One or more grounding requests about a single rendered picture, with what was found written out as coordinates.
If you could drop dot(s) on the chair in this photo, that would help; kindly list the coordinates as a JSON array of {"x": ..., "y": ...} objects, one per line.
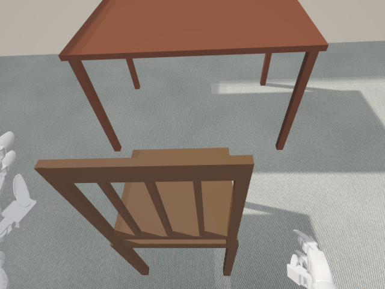
[{"x": 172, "y": 198}]

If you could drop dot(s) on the robot right hand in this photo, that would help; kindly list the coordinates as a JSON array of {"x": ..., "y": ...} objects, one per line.
[{"x": 313, "y": 268}]

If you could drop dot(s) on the table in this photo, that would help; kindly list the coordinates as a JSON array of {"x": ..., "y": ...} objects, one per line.
[{"x": 127, "y": 29}]

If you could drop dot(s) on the robot left hand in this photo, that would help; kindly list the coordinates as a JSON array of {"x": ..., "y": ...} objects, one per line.
[{"x": 19, "y": 210}]

